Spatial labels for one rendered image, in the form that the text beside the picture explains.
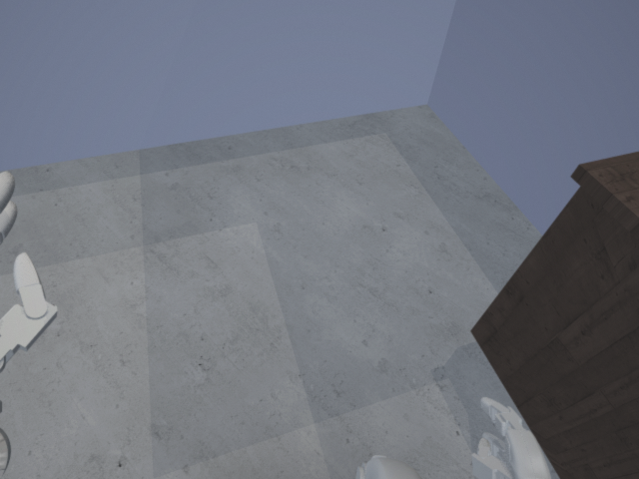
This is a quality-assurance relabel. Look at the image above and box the robot right hand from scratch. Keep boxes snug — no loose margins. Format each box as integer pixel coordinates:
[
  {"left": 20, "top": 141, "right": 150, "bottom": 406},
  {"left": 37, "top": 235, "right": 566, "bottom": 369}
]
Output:
[{"left": 472, "top": 397, "right": 551, "bottom": 479}]

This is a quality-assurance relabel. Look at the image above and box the robot left hand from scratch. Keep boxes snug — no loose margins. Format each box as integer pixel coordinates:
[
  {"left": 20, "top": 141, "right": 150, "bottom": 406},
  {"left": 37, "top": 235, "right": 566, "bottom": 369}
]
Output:
[{"left": 0, "top": 172, "right": 58, "bottom": 373}]

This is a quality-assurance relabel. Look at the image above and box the right robot thigh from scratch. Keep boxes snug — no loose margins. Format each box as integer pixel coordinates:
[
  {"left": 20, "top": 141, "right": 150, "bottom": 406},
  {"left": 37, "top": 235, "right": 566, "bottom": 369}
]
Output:
[{"left": 355, "top": 457, "right": 422, "bottom": 479}]

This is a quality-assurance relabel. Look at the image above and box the counter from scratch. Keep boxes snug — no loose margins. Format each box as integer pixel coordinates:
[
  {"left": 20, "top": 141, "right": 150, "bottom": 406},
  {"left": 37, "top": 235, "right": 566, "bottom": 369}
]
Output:
[{"left": 470, "top": 152, "right": 639, "bottom": 479}]

